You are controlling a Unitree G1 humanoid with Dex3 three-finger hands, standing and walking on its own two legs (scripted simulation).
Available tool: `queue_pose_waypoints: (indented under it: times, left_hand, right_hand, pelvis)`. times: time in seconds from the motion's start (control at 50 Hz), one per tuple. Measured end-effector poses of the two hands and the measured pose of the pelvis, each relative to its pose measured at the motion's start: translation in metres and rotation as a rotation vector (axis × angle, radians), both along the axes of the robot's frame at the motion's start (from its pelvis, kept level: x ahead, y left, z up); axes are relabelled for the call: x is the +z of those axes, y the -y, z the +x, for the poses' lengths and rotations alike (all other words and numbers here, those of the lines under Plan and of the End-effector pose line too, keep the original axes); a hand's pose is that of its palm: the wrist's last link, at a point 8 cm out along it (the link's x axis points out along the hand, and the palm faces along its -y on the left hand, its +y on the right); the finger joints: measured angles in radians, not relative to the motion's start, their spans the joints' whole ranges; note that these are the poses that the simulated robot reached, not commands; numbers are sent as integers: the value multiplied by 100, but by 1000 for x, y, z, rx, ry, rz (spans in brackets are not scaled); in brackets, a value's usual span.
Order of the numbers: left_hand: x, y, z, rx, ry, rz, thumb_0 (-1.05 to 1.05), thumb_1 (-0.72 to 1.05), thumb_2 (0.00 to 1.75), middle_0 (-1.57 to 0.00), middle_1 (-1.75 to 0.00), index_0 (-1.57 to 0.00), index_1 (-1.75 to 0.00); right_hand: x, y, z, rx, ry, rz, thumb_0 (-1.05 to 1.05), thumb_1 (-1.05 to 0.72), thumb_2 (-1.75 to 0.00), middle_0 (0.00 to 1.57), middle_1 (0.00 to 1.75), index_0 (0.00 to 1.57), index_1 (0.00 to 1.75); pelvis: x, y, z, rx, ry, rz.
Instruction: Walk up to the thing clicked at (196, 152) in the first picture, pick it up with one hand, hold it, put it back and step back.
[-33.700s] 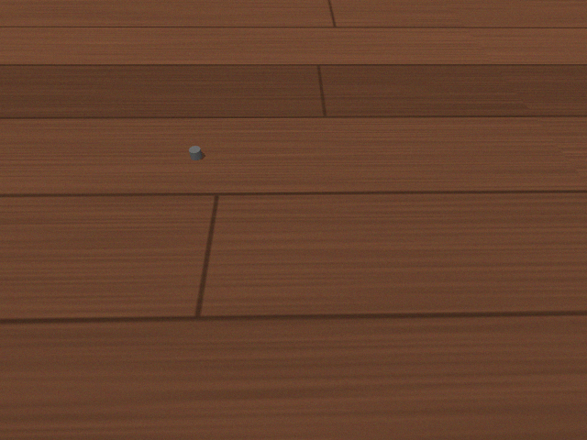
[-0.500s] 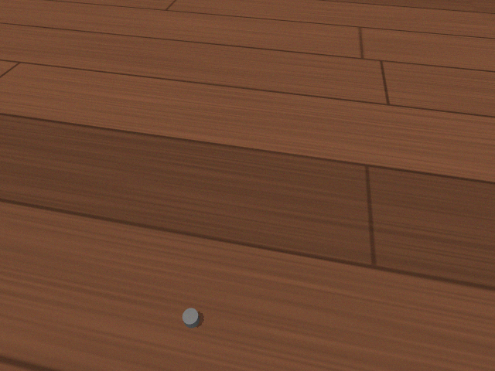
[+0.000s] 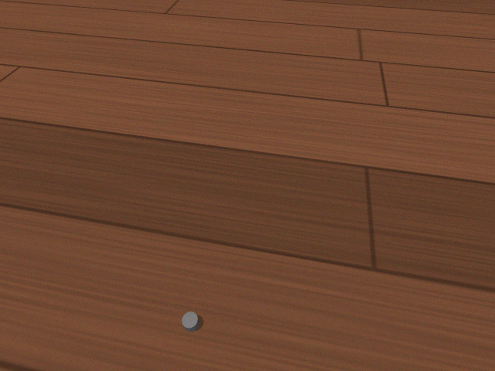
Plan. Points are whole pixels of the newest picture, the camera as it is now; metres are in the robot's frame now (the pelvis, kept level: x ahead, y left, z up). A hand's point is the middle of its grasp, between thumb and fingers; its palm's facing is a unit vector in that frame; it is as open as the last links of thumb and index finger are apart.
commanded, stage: stand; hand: left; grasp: from above
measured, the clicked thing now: (190, 321) +0.43 +0.23 -0.76
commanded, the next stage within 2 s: step back in 0.36 s
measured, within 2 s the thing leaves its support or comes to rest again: neither
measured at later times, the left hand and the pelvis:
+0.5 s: hand out of the picture +0.07 +0.26 -0.16, palm faces +0.02 -0.93 -0.36, open 7.4 cm; pelvis -0.02 +0.00 -0.01, yaw +1 degrees
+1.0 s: hand out of the picture +0.02 +0.31 -0.18, palm faces -0.09 -0.92 -0.38, open 7.4 cm; pelvis -0.10 +0.05 -0.02, yaw -3 degrees
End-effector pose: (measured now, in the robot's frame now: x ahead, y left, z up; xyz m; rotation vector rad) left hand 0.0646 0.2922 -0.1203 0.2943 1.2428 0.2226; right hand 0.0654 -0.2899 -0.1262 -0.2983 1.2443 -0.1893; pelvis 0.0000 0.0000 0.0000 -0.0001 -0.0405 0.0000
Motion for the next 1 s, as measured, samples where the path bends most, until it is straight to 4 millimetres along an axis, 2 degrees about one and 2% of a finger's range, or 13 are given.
queue_pose_waypoints:
  times: [0.4,0.48,0.56,0.66,0.72,0.8,0.88,1.0]
  left_hand:
    - [-1,1,2,11,3,-1,1,90,90,-21,-30,-21,-29]
    - [-3,-9,1,15,15,17,1,90,90,-21,-30,-21,-30]
    - [-7,-26,4,-17,32,38,1,90,90,-21,-30,-21,-30]
    - [-23,-55,20,-49,92,36,1,90,90,-21,-30,-21,-30]
    - [-27,-65,24,-39,116,34,1,90,90,-21,-30,-20,-29]
    - [-26,-67,12,-48,98,25,1,90,90,-20,-30,-20,-29]
    - [-24,-68,-14,-74,48,24,1,90,90,-20,-30,-20,-29]
    - [-22,-65,-50,-103,9,40,1,90,90,-21,-30,-20,-29]
  right_hand:
    - [0,8,2,-1,-14,-3,1,-91,-90,21,30,20,30]
    - [-1,11,5,-5,5,-18,1,-91,-90,21,30,20,30]
    - [2,10,0,-9,17,-49,1,-91,-90,21,30,20,30]
    - [1,-2,-22,8,3,-110,1,-91,-90,21,30,20,30]
    - [3,-15,-41,22,-37,-117,1,-91,-90,21,30,20,30]
    - [9,-30,-59,7,-46,-110,1,-91,-90,21,30,20,30]
    - [9,-40,-64,-14,14,-98,1,-91,-90,21,30,21,30]
    - [1,-41,-78,-21,95,-68,1,-90,-90,21,30,21,30]
  pelvis:
    - [-1,4,1,6,-12,-4]
    - [-7,0,-13,10,-9,-10]
    - [-12,-14,-25,4,-11,0]
    - [-28,-38,-37,25,-22,-13]
    - [-28,-46,-49,27,-14,-10]
    - [-20,-52,-61,14,-24,-14]
    - [-18,-56,-72,-18,-18,-14]
    - [-23,-53,-98,-59,-5,-11]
